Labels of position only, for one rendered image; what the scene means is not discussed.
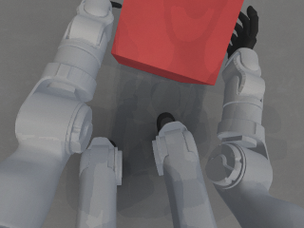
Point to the left robot forearm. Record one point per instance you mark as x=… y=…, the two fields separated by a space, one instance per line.
x=73 y=71

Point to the robot left shin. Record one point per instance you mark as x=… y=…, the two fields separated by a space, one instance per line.
x=85 y=157

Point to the right robot foot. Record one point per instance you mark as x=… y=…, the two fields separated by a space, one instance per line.
x=163 y=119

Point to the robot left hand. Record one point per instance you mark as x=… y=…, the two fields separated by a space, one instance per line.
x=115 y=5

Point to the robot right hand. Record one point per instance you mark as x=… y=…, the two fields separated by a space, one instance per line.
x=246 y=34

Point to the right robot upper arm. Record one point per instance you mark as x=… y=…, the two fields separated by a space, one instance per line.
x=243 y=178

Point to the right robot forearm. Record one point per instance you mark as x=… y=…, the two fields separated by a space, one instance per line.
x=243 y=102

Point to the carton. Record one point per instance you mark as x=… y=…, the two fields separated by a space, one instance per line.
x=181 y=40

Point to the left robot upper arm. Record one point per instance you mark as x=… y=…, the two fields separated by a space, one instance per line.
x=49 y=130

